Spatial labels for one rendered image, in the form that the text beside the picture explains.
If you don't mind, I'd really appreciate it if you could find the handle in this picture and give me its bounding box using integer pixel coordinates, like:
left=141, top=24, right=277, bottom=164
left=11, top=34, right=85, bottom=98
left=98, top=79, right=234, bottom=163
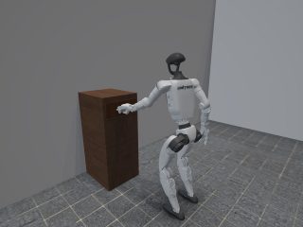
left=116, top=109, right=126, bottom=113

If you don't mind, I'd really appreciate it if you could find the robot right hand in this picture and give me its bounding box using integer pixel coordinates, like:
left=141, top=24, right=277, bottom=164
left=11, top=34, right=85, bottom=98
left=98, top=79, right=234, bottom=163
left=199, top=128, right=210, bottom=145

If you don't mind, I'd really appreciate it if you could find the robot left shin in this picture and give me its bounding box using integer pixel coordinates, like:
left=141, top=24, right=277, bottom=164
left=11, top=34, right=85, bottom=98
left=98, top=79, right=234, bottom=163
left=158, top=170, right=180, bottom=213

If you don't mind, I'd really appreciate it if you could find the robot right forearm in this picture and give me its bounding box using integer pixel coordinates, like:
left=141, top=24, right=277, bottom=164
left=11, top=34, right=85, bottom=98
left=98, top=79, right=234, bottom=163
left=201, top=106, right=211, bottom=129

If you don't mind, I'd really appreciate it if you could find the robot left hand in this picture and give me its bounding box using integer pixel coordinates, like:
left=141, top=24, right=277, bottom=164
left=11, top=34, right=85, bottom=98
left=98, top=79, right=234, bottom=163
left=117, top=103, right=130, bottom=114

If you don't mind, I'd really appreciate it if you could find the robot right shin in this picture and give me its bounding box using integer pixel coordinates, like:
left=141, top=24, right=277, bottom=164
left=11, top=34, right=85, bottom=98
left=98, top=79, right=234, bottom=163
left=177, top=157, right=194, bottom=196

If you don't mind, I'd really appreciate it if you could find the cabinet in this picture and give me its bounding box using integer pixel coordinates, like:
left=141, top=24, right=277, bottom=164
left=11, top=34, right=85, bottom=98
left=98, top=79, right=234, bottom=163
left=78, top=88, right=139, bottom=192

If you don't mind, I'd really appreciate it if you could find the robot left forearm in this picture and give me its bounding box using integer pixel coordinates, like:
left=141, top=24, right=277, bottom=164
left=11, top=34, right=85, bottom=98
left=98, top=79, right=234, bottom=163
left=128, top=97, right=147, bottom=112

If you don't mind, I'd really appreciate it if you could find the robot left upper arm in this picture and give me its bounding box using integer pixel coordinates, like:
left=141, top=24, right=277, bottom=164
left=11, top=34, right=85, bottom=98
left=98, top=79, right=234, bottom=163
left=144, top=80, right=172, bottom=108

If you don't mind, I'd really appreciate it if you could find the robot right upper arm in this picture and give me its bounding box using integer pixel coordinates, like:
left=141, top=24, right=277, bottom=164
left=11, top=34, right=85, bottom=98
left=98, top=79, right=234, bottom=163
left=190, top=79, right=210, bottom=110

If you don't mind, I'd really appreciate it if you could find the drawer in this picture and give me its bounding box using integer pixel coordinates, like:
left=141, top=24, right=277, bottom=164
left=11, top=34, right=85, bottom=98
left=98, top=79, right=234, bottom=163
left=104, top=98, right=136, bottom=120

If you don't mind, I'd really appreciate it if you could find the robot shin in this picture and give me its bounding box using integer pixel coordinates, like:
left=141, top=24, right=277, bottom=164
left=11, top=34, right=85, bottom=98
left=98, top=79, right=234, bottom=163
left=177, top=157, right=194, bottom=196
left=158, top=170, right=180, bottom=213

